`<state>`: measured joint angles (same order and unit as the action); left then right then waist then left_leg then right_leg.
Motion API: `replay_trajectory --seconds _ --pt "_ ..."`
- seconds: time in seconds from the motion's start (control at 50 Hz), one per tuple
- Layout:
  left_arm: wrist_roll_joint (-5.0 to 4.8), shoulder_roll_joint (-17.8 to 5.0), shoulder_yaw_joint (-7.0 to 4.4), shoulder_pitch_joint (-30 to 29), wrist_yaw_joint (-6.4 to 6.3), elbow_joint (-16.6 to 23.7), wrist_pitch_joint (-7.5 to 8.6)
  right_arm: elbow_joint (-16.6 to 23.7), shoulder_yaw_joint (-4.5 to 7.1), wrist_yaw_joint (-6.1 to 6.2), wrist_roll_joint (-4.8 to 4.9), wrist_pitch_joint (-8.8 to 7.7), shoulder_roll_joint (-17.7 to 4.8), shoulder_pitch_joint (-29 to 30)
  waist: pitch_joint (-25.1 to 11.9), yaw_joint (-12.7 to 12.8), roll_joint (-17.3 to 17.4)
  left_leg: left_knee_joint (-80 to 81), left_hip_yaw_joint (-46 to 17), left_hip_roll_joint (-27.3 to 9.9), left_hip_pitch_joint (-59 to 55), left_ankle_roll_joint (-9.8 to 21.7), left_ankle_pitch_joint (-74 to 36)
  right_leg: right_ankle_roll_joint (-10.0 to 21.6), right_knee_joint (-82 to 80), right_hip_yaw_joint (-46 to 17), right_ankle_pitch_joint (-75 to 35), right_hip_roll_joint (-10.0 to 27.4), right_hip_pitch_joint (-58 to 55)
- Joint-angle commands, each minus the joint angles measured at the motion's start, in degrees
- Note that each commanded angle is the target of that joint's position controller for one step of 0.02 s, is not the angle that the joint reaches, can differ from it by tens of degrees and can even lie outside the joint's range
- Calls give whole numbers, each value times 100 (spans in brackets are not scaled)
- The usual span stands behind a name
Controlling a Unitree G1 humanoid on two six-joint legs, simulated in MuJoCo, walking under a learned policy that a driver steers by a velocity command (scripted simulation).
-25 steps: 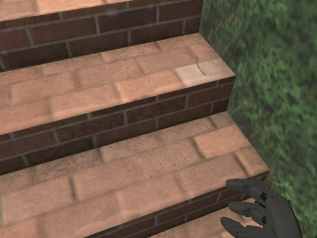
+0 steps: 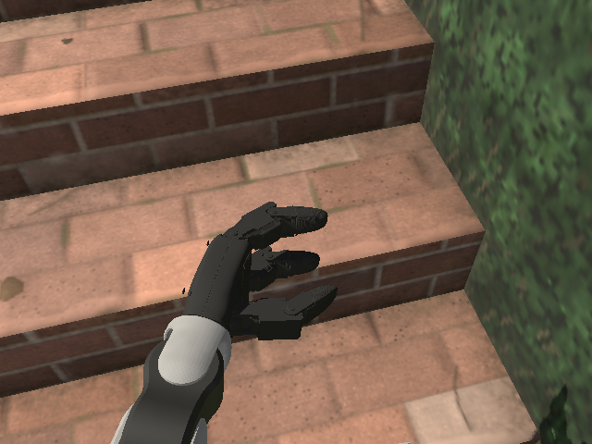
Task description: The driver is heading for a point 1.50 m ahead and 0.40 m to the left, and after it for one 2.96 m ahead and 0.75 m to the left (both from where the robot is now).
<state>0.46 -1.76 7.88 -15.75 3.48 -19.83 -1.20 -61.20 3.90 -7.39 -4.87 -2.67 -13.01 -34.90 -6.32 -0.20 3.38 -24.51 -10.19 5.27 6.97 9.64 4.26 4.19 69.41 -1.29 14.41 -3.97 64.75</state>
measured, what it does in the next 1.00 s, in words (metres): climbs, turning left: left foot 0.18 m higher, then right foot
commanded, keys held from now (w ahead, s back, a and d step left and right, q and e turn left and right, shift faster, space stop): q+shift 0.50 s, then e+shift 0.50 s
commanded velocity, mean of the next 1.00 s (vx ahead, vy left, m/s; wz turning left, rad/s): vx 0.10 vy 0.00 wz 0.36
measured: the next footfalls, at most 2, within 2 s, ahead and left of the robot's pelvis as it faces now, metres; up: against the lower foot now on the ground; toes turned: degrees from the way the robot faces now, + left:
left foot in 0.48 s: +0.35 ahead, +0.22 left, +0.18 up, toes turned +33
right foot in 0.92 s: +0.44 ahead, -0.02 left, +0.18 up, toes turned +21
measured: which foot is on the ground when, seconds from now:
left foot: up 0.00-0.46, down 0.48-0.94, up 0.96-1.00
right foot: down 0.00-0.50, up 0.52-0.90, down 0.92-1.00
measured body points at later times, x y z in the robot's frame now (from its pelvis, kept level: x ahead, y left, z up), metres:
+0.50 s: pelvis +0.26 +0.06 +0.16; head +0.26 +0.07 +0.61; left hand +0.16 +0.28 +0.02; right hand +0.56 +0.01 +0.10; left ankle +0.32 +0.20 -0.42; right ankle +0.20 -0.13 -0.58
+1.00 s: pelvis +0.34 +0.07 +0.30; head +0.35 +0.04 +0.75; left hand +0.35 +0.33 +0.19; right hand +0.65 -0.10 +0.23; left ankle +0.30 +0.19 -0.38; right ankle +0.41 -0.03 -0.41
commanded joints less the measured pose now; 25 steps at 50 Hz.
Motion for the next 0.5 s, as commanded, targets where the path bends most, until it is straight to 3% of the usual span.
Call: replay_trajectory --seconds 0.02,0.04,0.06,0.08,0.1,0.12,0.14,0.16,0.18,0.2,0.22,0.24,0.26,0.28,0.3,0.32,0.34,0.36,0.38,0.42,0.44,0.46,0.48,0.5 --pt "-201 -1771 -801 4783 -8 -1921 -396 1318 19 -422 -117 -371 -101 527 -3987 1365 -3964 -4497 -532 -249 3728 -552 -291 2006 -2793 -3392 -4604 2281 -9081" --pt "225 -1888 -920 4551 -98 -1535 -303 1023 259 -343 85 -281 -955 348 -2893 1686 -2149 -7835 -728 278 3667 -589 263 2682 -3949 -5239 -2804 2602 -7168" --pt "182 -2048 -965 3773 -202 -1920 -28 1130 280 -201 210 -239 -684 891 -1168 1160 -1357 -9228 -401 156 4980 -555 44 2188 -4383 -4301 -1786 2528 -6139" --pt "-39 -1442 -817 2717 -193 -2050 274 1356 273 72 296 -219 -347 1238 -849 489 -1042 -9970 -182 -39 5645 -348 616 1878 -4279 -3193 -1733 2528 -5698" --pt "-126 -611 -625 2297 -243 -2298 519 1341 122 320 164 -157 59 1170 -993 90 -428 -9346 -148 -391 5433 -145 821 1469 -4178 -1932 -2879 2391 -5534" --pt "-178 -177 -588 2238 -238 -2546 784 1483 -78 382 83 -79 349 1313 -970 -246 -63 -8648 51 -762 5285 -267 1077 1132 -4139 -1082 -3289 2151 -5360" --pt "-143 82 -612 2103 -302 -2594 964 1615 -111 419 104 43 445 1394 -785 -482 -48 -7907 265 -990 5320 -515 1458 908 -4345 -443 -3434 2022 -5437" --pt "19 -106 -783 2193 -391 -2686 1048 1733 -195 399 262 140 581 1718 -680 -379 -474 -8142 478 -1096 5627 -705 1855 867 -4540 -70 -3349 1922 -5449" --pt "144 -423 -936 2332 -482 -2750 1098 1887 -291 331 382 229 566 2118 -461 -290 -645 -8295 681 -1160 5925 -796 2077 799 -4664 266 -2949 1838 -5234" --pt "362 -488 -974 2625 -478 -2788 1071 1848 -327 329 451 354 681 2397 -198 -292 -1020 -9059 848 -1102 6277 -721 2195 869 -4966 463 -2619 1959 -5083" --pt "576 -632 -1014 3086 -438 -3150 922 2034 -470 402 535 417 894 2728 -79 -258 -1327 -10213 916 -993 6945 -504 2831 949 -5207 384 -2844 2232 -5190" --pt "711 -619 -971 3550 -319 -3496 823 2193 -603 445 619 349 972 2896 117 -329 -1245 -10518 635 -1157 7661 -228 3265 849 -5510 321 -2301 2438 -5428" --pt "765 -674 -969 3300 -230 -3518 776 2290 -660 478 641 301 922 3159 206 -450 -776 -10024 580 -1272 7813 -13 3093 731 -5834 549 -1266 2413 -5285" --pt "703 -880 -984 2985 -166 -3467 793 2345 -675 462 617 268 852 3291 285 -558 -587 -9389 606 -1397 7484 164 2759 587 -6137 785 -510 2295 -4937" --pt "704 -1178 -1002 2856 -46 -3379 756 2561 -580 456 619 250 365 3633 -19 -657 -201 -7791 602 -1638 6845 145 1716 474 -6214 1041 128 2104 -4507" --pt "739 -1356 -1005 2794 -32 -3300 742 2582 -538 409 531 326 261 3819 21 -661 -394 -7408 951 -1663 6061 126 858 542 -6489 1280 433 2012 -3885" --pt "551 -1886 -1154 2910 63 -3231 710 2638 -577 338 397 509 301 3943 174 -605 -660 -7143 1436 -1357 5402 -3 2007 641 -6962 1414 440 2228 -3657" --pt "545 -1762 -1117 3221 44 -3263 694 2554 -599 292 385 607 299 4101 270 -357 -695 -7231 1601 -1328 5787 -14 2071 654 -6851 1441 376 2370 -4184" --pt "391 -1791 -1090 3162 -67 -3123 745 2387 -639 165 300 596 527 3819 391 -477 -958 -7254 1696 -1444 5661 -31 1885 595 -6574 1830 -1177 2429 -4711" --pt "317 -2201 -1221 3477 -196 -3026 826 2399 -643 66 326 422 448 3567 -93 -483 -825 -6360 1903 -1168 5174 -133 2014 735 -5926 1995 -4420 2551 -6044" --pt "303 -2340 -1305 3619 -176 -3005 878 2460 -644 86 349 373 431 3471 -358 -518 -1008 -5793 2147 -818 4711 -166 2244 915 -5472 1962 -6252 2651 -6588" --pt "340 -2626 -1432 3766 -159 -3013 887 2489 -613 181 397 309 344 3343 -394 -473 -1364 -4861 2281 -545 4393 -82 2159 838 -5116 2060 -7458 2641 -7114" --pt "275 -2602 -1480 3937 -119 -2929 890 2402 -533 328 428 244 164 3036 -506 -448 -1463 -4030 2229 -251 3659 195 1177 625 -4567 2102 -8242 2540 -7237" --pt "417 -2109 -1417 4416 -92 -2735 933 2349 -374 541 504 256 -324 2387 -1711 -276 -144 -4080 418 -562 1229 1157 -2285 -121 -2977 1823 -6405 1956 -5402"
